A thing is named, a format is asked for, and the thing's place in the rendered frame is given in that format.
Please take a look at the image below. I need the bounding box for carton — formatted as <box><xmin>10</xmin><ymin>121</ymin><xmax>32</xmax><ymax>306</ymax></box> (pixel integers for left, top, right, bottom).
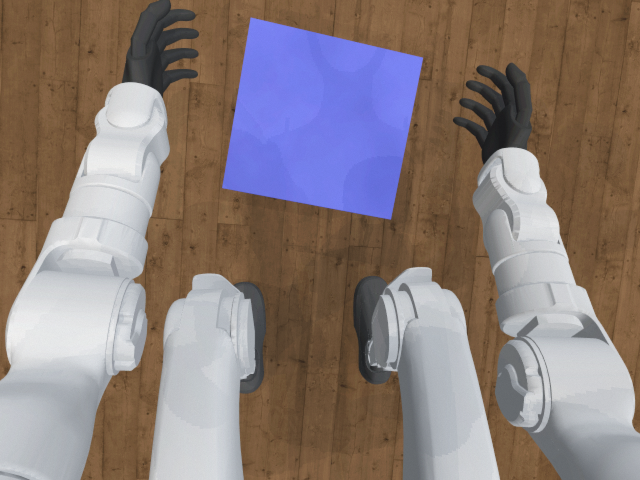
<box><xmin>222</xmin><ymin>18</ymin><xmax>423</xmax><ymax>220</ymax></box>

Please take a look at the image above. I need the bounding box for right robot upper arm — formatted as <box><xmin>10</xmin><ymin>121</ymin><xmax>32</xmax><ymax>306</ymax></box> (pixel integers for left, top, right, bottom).
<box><xmin>495</xmin><ymin>335</ymin><xmax>640</xmax><ymax>480</ymax></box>

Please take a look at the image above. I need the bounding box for robot left thigh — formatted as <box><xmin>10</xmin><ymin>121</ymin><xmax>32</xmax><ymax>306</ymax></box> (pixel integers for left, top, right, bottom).
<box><xmin>149</xmin><ymin>288</ymin><xmax>255</xmax><ymax>480</ymax></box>

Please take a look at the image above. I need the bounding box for robot right hand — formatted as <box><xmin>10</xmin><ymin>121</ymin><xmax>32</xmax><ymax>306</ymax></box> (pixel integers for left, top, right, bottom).
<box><xmin>453</xmin><ymin>63</ymin><xmax>533</xmax><ymax>164</ymax></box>

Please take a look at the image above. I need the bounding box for right robot foot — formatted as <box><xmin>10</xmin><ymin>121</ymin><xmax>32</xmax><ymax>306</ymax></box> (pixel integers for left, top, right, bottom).
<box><xmin>353</xmin><ymin>276</ymin><xmax>391</xmax><ymax>384</ymax></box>

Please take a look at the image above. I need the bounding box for robot left forearm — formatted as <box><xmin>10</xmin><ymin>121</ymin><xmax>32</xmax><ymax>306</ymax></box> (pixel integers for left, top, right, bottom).
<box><xmin>5</xmin><ymin>82</ymin><xmax>170</xmax><ymax>365</ymax></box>

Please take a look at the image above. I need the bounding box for left robot upper arm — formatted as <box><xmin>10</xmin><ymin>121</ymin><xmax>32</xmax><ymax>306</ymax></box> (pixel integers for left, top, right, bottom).
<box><xmin>0</xmin><ymin>270</ymin><xmax>147</xmax><ymax>480</ymax></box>

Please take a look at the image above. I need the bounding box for robot right forearm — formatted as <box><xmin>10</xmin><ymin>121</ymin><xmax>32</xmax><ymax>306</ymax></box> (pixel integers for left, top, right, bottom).
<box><xmin>472</xmin><ymin>147</ymin><xmax>635</xmax><ymax>420</ymax></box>

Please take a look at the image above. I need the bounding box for robot left hand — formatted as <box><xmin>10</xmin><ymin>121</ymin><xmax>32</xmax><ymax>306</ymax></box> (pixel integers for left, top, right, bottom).
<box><xmin>122</xmin><ymin>0</ymin><xmax>199</xmax><ymax>98</ymax></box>

